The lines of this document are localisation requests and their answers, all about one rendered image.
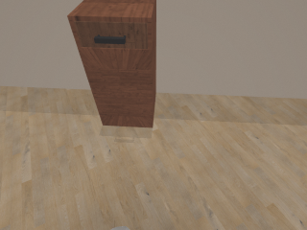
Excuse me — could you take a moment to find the handle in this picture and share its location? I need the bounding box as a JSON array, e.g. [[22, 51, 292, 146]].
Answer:
[[94, 34, 126, 44]]

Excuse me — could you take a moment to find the drawer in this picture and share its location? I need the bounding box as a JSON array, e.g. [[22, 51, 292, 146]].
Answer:
[[74, 21, 149, 49]]

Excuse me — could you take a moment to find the cabinet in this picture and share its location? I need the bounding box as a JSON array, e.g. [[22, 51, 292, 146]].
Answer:
[[67, 0, 156, 128]]

